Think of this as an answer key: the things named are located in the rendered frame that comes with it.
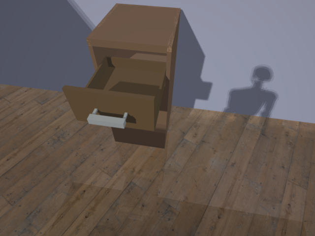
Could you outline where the cabinet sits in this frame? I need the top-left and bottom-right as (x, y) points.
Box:
(86, 3), (181, 148)

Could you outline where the handle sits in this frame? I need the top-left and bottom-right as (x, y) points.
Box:
(87, 109), (128, 129)

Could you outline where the drawer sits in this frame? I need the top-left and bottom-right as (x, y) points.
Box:
(62, 56), (166, 131)

